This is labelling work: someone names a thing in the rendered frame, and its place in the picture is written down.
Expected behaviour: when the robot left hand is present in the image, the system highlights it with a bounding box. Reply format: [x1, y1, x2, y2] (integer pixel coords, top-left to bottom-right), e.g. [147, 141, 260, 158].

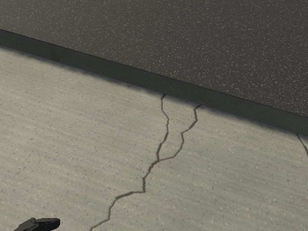
[13, 218, 61, 231]

